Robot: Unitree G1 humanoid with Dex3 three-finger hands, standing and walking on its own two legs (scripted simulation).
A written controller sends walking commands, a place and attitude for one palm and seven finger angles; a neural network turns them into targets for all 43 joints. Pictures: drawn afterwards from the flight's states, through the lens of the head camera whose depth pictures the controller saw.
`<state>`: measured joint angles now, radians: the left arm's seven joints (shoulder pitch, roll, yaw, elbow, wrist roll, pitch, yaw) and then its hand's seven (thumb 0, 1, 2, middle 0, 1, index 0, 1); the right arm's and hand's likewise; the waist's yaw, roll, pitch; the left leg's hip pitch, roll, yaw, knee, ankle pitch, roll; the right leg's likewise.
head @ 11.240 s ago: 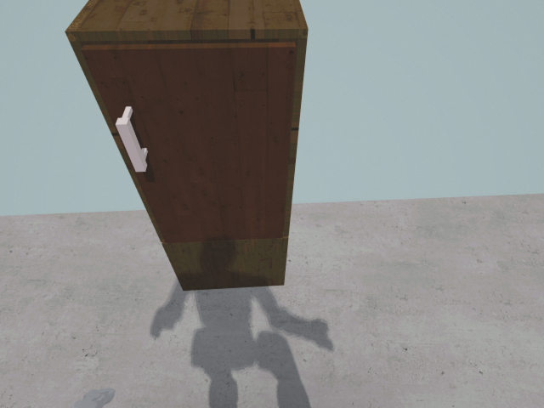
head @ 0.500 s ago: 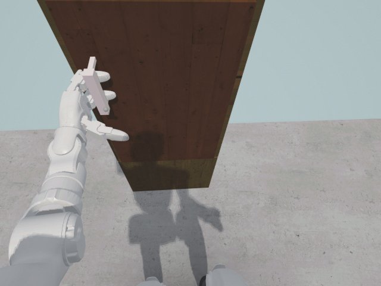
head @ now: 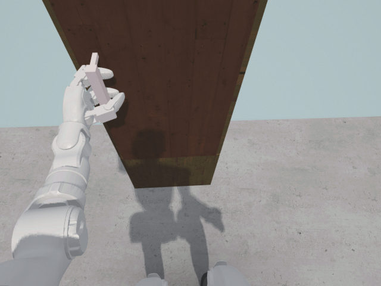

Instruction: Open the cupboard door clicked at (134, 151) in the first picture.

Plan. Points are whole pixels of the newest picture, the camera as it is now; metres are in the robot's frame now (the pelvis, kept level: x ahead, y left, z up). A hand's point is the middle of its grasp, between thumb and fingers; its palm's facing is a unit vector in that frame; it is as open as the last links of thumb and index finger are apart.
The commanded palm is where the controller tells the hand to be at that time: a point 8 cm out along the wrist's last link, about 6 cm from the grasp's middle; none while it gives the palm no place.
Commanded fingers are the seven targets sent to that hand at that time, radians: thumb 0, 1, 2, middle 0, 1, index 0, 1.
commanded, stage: close the thumb around the handle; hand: left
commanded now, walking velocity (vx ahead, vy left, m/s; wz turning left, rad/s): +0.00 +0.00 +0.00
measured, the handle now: (101, 83) +0.53 +0.18 +0.08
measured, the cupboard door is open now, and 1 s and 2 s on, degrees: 1 32 44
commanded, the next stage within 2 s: pull the door open along its arc in 0.20 s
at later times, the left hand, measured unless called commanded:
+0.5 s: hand (109, 107) +0.47 +0.15 +0.08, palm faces +0.01 -1.00 -0.01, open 5.8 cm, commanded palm +0.42 +0.21 +0.08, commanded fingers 0.00 0.90 0.90 -0.40 -1.35 -0.40 -1.35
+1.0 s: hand (143, 166) +0.32 +0.08 +0.09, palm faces +0.28 -0.95 +0.11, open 6.1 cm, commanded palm +0.26 +0.13 +0.08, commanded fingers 0.00 0.90 0.90 -0.40 -1.35 -0.40 -1.35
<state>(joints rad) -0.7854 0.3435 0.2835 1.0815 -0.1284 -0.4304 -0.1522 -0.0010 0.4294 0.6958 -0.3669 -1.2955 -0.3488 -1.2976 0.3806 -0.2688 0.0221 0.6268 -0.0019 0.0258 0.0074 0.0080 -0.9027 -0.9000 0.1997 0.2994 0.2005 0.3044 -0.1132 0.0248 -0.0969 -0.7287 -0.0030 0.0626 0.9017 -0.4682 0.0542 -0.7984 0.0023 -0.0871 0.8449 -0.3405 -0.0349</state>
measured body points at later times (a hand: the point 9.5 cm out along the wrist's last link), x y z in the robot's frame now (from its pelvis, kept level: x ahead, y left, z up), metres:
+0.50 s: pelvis +0.01 +0.00 +0.00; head +0.10 +0.00 +0.44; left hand +0.46 +0.21 +0.08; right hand +0.04 -0.26 -0.11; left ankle -0.02 +0.08 -0.69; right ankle +0.03 -0.10 -0.69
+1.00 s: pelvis +0.02 -0.01 +0.02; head +0.06 -0.02 +0.46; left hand +0.30 +0.13 +0.08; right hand +0.20 -0.23 -0.08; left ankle -0.02 +0.08 -0.69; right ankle +0.03 -0.10 -0.69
